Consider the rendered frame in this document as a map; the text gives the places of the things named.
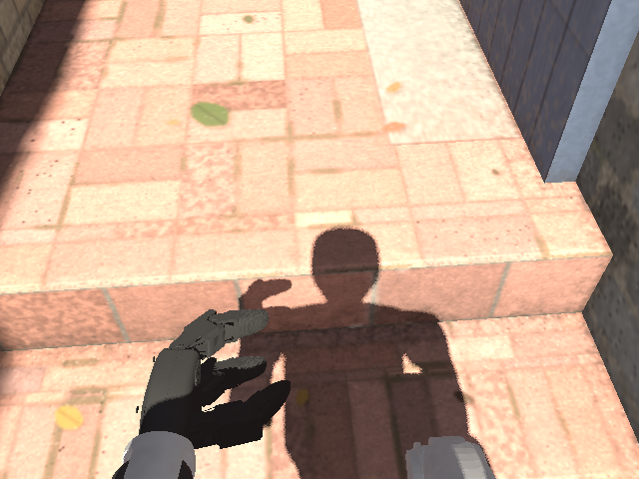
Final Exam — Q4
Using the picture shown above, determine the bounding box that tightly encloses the robot right thigh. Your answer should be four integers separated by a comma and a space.
405, 436, 496, 479

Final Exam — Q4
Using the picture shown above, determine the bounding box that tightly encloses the left robot hand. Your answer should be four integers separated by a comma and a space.
136, 309, 291, 449

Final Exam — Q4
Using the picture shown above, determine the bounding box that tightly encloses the robot left forearm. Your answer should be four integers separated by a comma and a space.
112, 431, 196, 479

